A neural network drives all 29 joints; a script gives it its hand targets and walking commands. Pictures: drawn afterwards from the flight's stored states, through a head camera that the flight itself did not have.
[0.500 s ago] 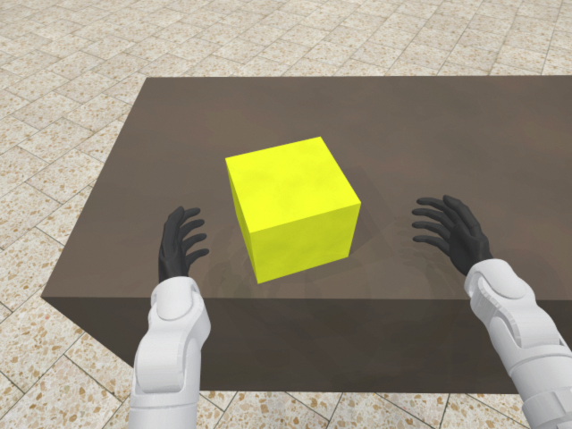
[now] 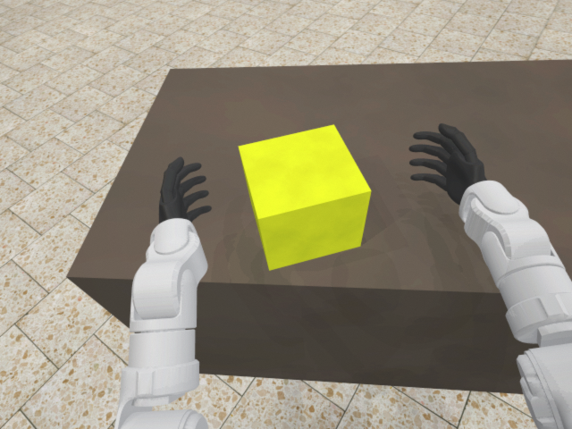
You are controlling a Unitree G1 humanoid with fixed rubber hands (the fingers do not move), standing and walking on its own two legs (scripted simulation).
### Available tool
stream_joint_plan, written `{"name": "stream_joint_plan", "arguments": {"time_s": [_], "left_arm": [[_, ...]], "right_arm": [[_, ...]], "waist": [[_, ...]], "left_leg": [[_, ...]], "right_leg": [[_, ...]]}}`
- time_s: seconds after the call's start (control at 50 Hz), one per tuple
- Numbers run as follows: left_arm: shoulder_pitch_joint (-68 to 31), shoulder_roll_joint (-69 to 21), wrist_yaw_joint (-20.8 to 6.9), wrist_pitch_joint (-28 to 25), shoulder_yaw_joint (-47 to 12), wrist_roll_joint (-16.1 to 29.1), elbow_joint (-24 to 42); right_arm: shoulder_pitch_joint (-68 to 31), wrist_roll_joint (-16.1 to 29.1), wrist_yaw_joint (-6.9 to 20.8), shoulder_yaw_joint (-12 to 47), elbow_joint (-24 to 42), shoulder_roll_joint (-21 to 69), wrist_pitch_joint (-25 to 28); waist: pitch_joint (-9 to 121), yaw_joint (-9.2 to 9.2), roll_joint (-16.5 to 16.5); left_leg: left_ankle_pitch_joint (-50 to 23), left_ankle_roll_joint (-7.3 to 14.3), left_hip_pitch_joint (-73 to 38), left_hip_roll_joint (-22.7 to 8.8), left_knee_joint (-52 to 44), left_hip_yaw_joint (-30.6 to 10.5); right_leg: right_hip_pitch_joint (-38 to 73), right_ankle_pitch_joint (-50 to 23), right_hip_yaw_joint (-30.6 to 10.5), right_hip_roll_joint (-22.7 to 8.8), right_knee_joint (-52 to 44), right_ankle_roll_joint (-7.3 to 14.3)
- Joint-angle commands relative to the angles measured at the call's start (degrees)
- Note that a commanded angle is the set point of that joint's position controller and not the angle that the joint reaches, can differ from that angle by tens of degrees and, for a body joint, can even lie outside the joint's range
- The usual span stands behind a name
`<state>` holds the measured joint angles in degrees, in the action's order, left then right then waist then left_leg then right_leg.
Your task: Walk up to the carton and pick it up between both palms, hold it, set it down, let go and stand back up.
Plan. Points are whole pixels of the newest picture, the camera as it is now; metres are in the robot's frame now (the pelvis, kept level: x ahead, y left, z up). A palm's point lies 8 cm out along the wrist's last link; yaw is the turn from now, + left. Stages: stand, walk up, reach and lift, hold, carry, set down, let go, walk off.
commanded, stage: reach and lift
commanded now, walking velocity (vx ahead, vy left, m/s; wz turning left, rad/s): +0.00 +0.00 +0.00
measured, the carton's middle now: (301, 198) +0.47 +0.06 +0.01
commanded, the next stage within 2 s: none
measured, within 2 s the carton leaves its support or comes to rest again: neither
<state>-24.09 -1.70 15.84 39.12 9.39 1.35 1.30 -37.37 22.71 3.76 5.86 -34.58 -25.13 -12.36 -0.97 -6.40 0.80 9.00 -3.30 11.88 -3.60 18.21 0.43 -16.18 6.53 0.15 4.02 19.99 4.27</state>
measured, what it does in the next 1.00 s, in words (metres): stands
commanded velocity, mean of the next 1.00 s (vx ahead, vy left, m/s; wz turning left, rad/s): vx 0.00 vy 0.00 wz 0.00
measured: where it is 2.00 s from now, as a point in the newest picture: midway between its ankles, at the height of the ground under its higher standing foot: outside the picture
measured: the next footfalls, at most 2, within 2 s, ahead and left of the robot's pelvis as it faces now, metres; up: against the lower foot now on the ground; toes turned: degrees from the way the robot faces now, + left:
none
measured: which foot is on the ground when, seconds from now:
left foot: down 0.00-1.00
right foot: down 0.00-1.00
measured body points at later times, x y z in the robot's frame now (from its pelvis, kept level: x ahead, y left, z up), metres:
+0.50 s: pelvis +0.01 +0.01 +0.00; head +0.07 -0.01 +0.45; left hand +0.40 +0.23 +0.14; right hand +0.51 -0.13 +0.15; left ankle +0.00 +0.17 -0.75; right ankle +0.04 -0.07 -0.75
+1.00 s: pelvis +0.01 +0.01 +0.00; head +0.09 +0.00 +0.44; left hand +0.41 +0.22 +0.08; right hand +0.51 -0.10 +0.08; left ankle +0.00 +0.17 -0.75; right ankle +0.04 -0.07 -0.75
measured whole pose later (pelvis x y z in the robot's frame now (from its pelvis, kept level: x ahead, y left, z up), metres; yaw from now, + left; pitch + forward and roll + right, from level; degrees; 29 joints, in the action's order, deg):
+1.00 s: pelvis +0.01 +0.01 +0.00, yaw +2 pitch +14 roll +0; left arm -41.8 -4.8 12.8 12.1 16.2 -6.3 -36.2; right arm -58.4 8.5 5.0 -4.0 -69.2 -17.4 0.5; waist 5.4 -10.1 1.2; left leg 8.5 -3.4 25.0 -3.1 19.5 -1.4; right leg -27.0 4.9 1.7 3.4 17.9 3.4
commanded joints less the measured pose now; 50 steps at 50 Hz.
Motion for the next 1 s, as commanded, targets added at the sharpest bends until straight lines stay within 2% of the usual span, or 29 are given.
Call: {"name": "stream_joint_plan", "arguments": {"time_s": [0.0, 0.04, 0.08, 0.1, 0.16, 0.2, 0.24, 0.26, 0.3, 0.32, 0.36, 0.4, 0.48, 0.5, 0.52, 0.54, 0.56, 0.62, 0.64, 0.66, 0.68, 0.7, 0.74, 0.78, 0.82, 0.88, 0.9, 0.94, 0.98], "left_arm": [[-25.4, 4.6, 0.4, -3.5, 0.2, 0.6, 2.6], [-29.4, 6.8, 0.7, -3.6, 1.5, 0.2, 2.4], [-28.8, 6.3, 0.6, -3.9, 2.2, 0.3, -1.1], [-31.4, 7.2, 0.3, -4.5, 2.3, 0.7, 1.2], [-33.1, 5.7, -0.2, -4.6, 0.4, 1.2, -0.3], [-32.0, 6.8, -0.3, -4.7, 2.5, -0.2, -2.4], [-32.3, 6.4, -0.7, -5.0, 2.0, -0.6, -1.7], [-36.7, 7.1, -0.9, -5.6, 1.4, 0.9, 0.5], [-34.0, 5.9, -0.9, -6.0, 1.1, 0.9, -0.6], [-38.3, 6.9, -0.9, -6.2, 0.9, 1.2, -0.7], [-36.9, 6.9, -0.9, -6.0, 1.6, 1.1, -3.6], [-37.8, 5.9, -0.9, -6.0, 1.0, 0.4, -5.2], [-40.5, 6.5, -0.7, -7.3, 1.5, 0.3, -9.5], [-42.6, 8.0, -0.6, -8.2, 2.1, 1.1, -6.3], [-43.3, 7.6, -0.4, -8.6, 1.4, 0.7, -7.6], [-43.0, 7.5, -0.3, -9.0, 2.1, 0.3, -6.1], [-42.4, 5.9, -0.5, -9.2, 0.6, 0.7, -7.9], [-46.1, 6.9, -0.3, -10.5, 1.6, 0.3, -12.8], [-46.4, 7.9, -0.4, -11.0, 2.3, 0.0, -16.3], [-45.4, 7.1, -0.5, -11.4, 2.0, -0.4, -19.3], [-46.7, 7.1, -0.6, -12.4, 3.0, -0.6, -20.1], [-44.6, 5.8, -0.9, -13.2, 2.7, -1.4, -23.5], [-43.8, 5.7, -1.7, -16.1, 4.6, -2.4, -22.3], [-43.4, 4.7, -2.2, -19.4, 5.1, -3.3, -24.9], [-41.2, 3.3, -2.7, -22.5, 5.7, -5.6, -28.2], [-40.7, 0.2, -3.1, -28.1, 5.3, -8.3, -26.3], [-41.5, 0.2, -3.3, -29.6, 5.6, -9.1, -27.8], [-42.5, -0.9, -3.4, -33.0, 4.4, -8.1, -28.1], [-45.5, 0.6, -2.0, -36.1, 4.4, -7.6, -24.8]], "right_arm": [[-28.1, -0.8, 0.5, -3.6, 5.4, -7.4, 0.8], [-31.7, -0.4, 0.3, -3.8, 5.1, -8.0, 0.1], [-31.9, -1.1, -0.1, -3.9, 2.3, -7.9, 0.0], [-34.1, -1.2, -0.1, -4.7, 3.8, -8.9, 0.6], [-35.8, -0.7, 0.1, -3.7, -0.3, -8.7, 0.7], [-36.1, -0.5, -0.1, -2.6, -1.8, -9.0, 0.9], [-36.6, -0.9, -0.2, -4.1, -3.1, -10.6, 1.4], [-41.1, -1.0, -0.2, -4.7, 0.4, -10.6, 2.1], [-39.6, -0.8, -0.1, -3.8, -1.4, -10.6, 2.1], [-43.4, -1.1, 0.0, -4.6, -1.4, -11.3, 2.0], [-44.2, -1.0, 0.5, -3.2, -2.5, -11.0, 1.8], [-43.7, -1.0, 0.8, -2.8, -7.2, -11.0, 1.3], [-47.0, -0.8, 1.8, -2.6, -10.9, -10.1, 1.4], [-49.4, -1.0, 1.8, -3.0, -7.0, -10.1, 1.9], [-49.0, -1.8, 1.8, -4.6, -8.7, -10.8, 2.1], [-49.3, -1.1, 1.8, -3.7, -7.9, -10.2, 2.7], [-49.5, -1.4, 2.0, -3.9, -9.3, -10.9, 2.9], [-51.9, -2.3, 2.5, -3.9, -13.7, -10.0, 2.4], [-53.7, -2.9, 2.5, -3.3, -14.5, -8.4, 2.4], [-52.3, -3.9, 2.6, -4.1, -18.1, -8.6, 2.2], [-53.0, -4.1, 2.8, -3.6, -18.9, -7.7, 2.4], [-50.2, -4.7, 2.7, -3.6, -21.8, -6.5, 2.7], [-50.2, -5.4, 2.2, -4.0, -20.1, -5.2, 4.8], [-50.0, -6.8, 2.1, -4.5, -21.5, -4.2, 7.3], [-47.1, -9.5, 1.8, -6.4, -24.9, -2.7, 9.6], [-43.9, -13.3, 1.2, -10.5, -27.0, -0.3, 14.3], [-44.7, -14.4, 1.2, -11.0, -27.9, 0.1, 15.3], [-46.8, -16.2, 1.2, -12.9, -24.5, 0.9, 18.0], [-50.7, -16.6, 0.3, -13.8, -18.6, -0.1, 21.2]], "waist": [[26.6, -1.97, -8.1], [30.3, -3.05, -6.4], [30.4, -2.27, -8.3], [33.1, -2.49, -7.3], [34.8, -1.57, -5.4], [36.0, -2.81, -5.6], [36.6, -1.23, -3.8], [39.7, -1.31, -4.2], [40.5, -1.22, -5.4], [41.1, -1.41, -4.6], [39.5, -2.59, -7.3], [39.0, -2.05, -6.1], [39.4, -3.50, -5.9], [42.8, -4.34, -7.1], [42.6, -2.67, -5.8], [44.4, -4.07, -5.7], [44.8, -2.85, -6.3], [43.6, -3.78, -6.3], [42.0, -4.86, -8.6], [40.5, -3.54, -8.4], [40.7, -4.97, -8.8], [38.3, -4.02, -8.6], [41.5, -4.87, -9.0], [41.4, -5.26, -8.7], [40.2, -4.49, -8.6], [41.9, -2.30, -4.8], [41.1, -2.83, -4.6], [43.4, -2.55, -5.5], [51.9, -3.61, -5.8]], "left_leg": [[-4.5, 4.1, 1.9, 3.0, -0.8, 0.6], [-5.0, 3.6, 3.3, 3.3, -0.4, 0.8], [-6.0, 3.4, 3.7, 3.2, 0.1, 0.7], [-7.0, 2.9, 3.4, 3.4, 0.1, 1.2], [-11.2, 1.9, 2.2, 3.4, 1.6, 0.5], [-12.5, 1.8, 3.0, 3.7, 1.4, 0.8], [-13.2, 1.0, 2.9, 3.9, 1.5, 0.7], [-13.5, 1.0, 4.1, 4.1, 1.9, 0.7], [-17.0, 0.6, 2.2, 3.7, 2.8, 0.4], [-16.7, 0.3, 2.9, 3.8, 2.6, 0.2], [-16.4, 0.9, 4.0, 3.6, 2.3, 0.2], [-16.0, 0.7, 4.0, 3.5, 1.8, -0.3], [-14.1, 0.7, 4.9, 3.3, 1.7, 0.0], [-14.9, 0.7, 5.7, 3.5, 2.1, 0.3], [-15.1, 0.3, 5.8, 3.6, 2.3, 0.1], [-17.9, 0.3, 5.0, 3.6, 2.9, 0.4], [-18.8, -0.2, 4.9, 3.3, 3.3, 0.1], [-14.0, 0.4, 8.2, 3.2, 2.3, 0.2], [-12.1, 1.2, 9.0, 3.3, 2.0, 0.3], [-11.1, 1.0, 8.8, 3.1, 1.5, 0.1], [-10.7, 1.3, 9.8, 3.2, 1.3, 0.4], [-9.6, 1.4, 10.5, 3.2, 1.1, 0.6], [-13.3, 1.0, 11.5, 3.7, 1.3, 1.3], [-13.5, 0.7, 13.2, 3.9, 0.8, 1.6], [-14.3, 0.7, 13.3, 3.7, 0.6, 1.8], [-17.2, -0.4, 11.4, 3.5, 1.2, 2.5], [-15.8, -0.1, 11.7, 3.4, 0.9, 2.8], [-16.3, -0.1, 10.9, 3.1, 1.4, 2.9], [-18.9, -0.3, 11.3, 3.6, 2.9, 3.9]], "right_leg": [[15.6, -1.4, -6.0, -3.9, -2.5, -4.1], [17.2, -2.2, -6.2, -4.0, -1.9, -4.2], [18.1, -5.6, -5.8, -3.8, -1.3, -5.0], [18.5, -7.7, -5.0, -3.4, -0.7, -5.0], [18.9, -14.5, -3.4, -2.7, 0.1, -4.2], [21.2, -19.2, -3.6, -2.6, 0.9, -4.7], [21.5, -21.9, -2.5, -2.2, 1.6, -4.6], [22.0, -22.5, -2.5, -2.1, 1.9, -4.7], [22.0, -26.0, -1.7, -1.5, 2.2, -4.5], [21.3, -26.5, -1.4, -1.4, 2.3, -4.5], [21.3, -25.4, -1.4, -1.1, 1.9, -4.6], [20.9, -25.8, -1.2, -1.2, 1.9, -4.5], [19.4, -22.1, -1.2, -1.5, 1.5, -4.5], [21.0, -23.7, -1.3, -1.6, 2.0, -5.1], [21.0, -25.6, -1.3, -1.6, 2.3, -5.1], [22.4, -28.7, -1.0, -1.2, 3.0, -5.2], [21.7, -29.5, -0.5, -0.8, 3.1, -5.2], [20.9, -24.3, -1.1, -1.5, 2.7, -4.8], [20.1, -22.4, -0.9, -1.7, 2.4, -5.4], [19.5, -22.3, -1.0, -1.8, 2.1, -5.4], [19.6, -21.2, -1.2, -2.0, 2.2, -5.7], [20.1, -20.6, -1.7, -2.4, 2.0, -5.8], [23.3, -28.1, -1.7, -2.2, 3.3, -6.3], [24.9, -29.1, -1.7, -2.3, 3.7, -6.5], [24.5, -28.9, -1.2, -2.0, 3.6, -6.5], [22.6, -29.4, -0.3, -1.6, 3.4, -5.6], [21.3, -26.8, -0.1, -1.7, 2.9, -5.2], [18.9, -24.4, 0.7, -1.3, 2.6, -4.9], [20.6, -27.8, 1.0, -0.9, 3.8, -5.3]]}}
